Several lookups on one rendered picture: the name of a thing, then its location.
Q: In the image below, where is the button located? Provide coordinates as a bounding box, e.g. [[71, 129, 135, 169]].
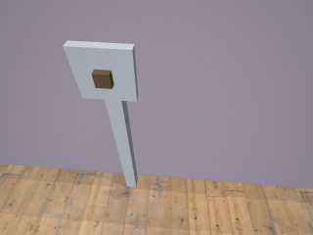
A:
[[91, 70, 114, 89]]

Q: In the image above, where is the panel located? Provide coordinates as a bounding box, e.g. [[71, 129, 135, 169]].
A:
[[63, 40, 139, 188]]

